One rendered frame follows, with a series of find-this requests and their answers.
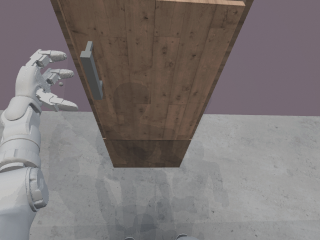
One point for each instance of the left robot upper arm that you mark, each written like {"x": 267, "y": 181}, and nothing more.
{"x": 22, "y": 193}

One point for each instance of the robot left hand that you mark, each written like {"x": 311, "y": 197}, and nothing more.
{"x": 29, "y": 81}

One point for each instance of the cupboard door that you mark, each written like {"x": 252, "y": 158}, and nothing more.
{"x": 157, "y": 60}

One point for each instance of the handle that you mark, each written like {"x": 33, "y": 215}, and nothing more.
{"x": 89, "y": 66}

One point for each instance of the left robot forearm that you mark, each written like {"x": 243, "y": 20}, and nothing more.
{"x": 21, "y": 138}

